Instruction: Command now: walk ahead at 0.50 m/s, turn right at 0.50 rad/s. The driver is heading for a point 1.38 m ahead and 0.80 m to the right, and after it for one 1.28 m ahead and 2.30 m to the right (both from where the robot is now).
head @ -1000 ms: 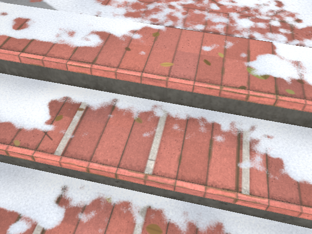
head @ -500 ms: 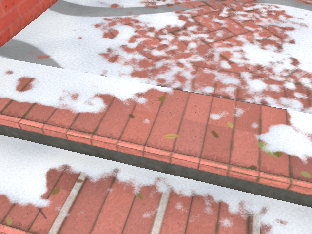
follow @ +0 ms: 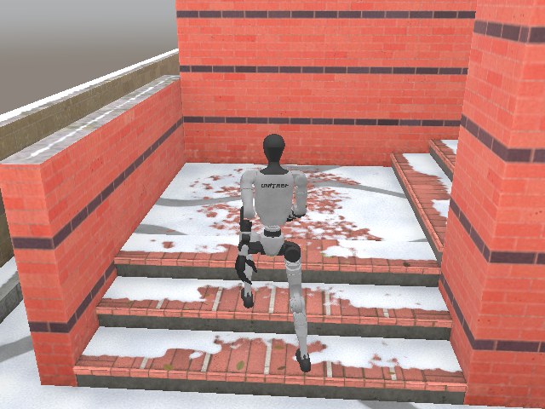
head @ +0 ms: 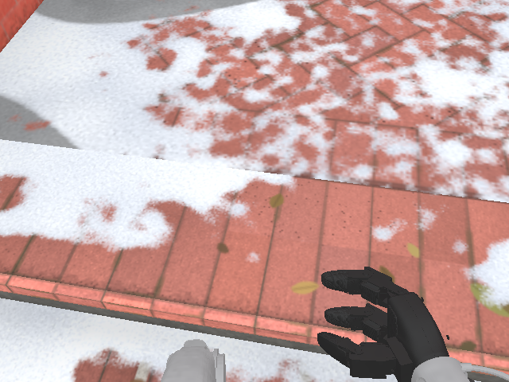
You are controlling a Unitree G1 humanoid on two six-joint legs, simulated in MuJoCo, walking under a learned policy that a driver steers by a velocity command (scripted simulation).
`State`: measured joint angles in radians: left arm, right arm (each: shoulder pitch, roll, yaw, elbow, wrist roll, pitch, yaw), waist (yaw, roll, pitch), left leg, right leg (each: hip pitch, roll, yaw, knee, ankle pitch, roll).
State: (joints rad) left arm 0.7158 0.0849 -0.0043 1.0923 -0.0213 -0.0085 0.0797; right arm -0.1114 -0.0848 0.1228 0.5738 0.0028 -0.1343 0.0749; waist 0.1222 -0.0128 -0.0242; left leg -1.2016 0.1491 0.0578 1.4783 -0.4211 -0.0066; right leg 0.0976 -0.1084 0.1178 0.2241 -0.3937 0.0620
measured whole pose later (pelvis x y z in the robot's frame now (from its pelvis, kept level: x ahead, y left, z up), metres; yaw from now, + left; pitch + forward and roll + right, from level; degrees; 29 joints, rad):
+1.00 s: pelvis +0.56 -0.07 +0.31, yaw -35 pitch +3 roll +2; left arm 0.41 0.17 0.01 0.81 -0.01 -0.08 -0.04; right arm 0.02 -0.19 0.03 0.58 -0.04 -0.10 -0.01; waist 0.01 0.04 -0.07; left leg -0.91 0.11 -0.07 1.35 -0.01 0.06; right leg -0.30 0.10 0.08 0.51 -0.25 -0.11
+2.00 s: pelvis +0.96 -0.44 +0.32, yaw -55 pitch +2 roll -1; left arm 0.32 0.23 0.07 0.75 0.01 -0.09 -0.03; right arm 0.19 -0.29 -0.06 0.80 0.02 -0.06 0.00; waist 0.01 0.05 -0.01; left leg -0.68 0.12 -0.07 1.13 -0.22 0.00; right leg -0.19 0.06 -0.08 0.33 -0.17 -0.07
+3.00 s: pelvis +1.33 -0.77 +0.31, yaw -44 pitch +3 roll +1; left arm 0.19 0.27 0.06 0.69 0.01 -0.01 0.01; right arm 0.12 -0.27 -0.05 0.67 -0.01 0.01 -0.04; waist 0.02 0.02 0.03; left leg -0.53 -0.03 -0.08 1.02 -0.45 -0.05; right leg -0.45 0.08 0.09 0.46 -0.06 -0.06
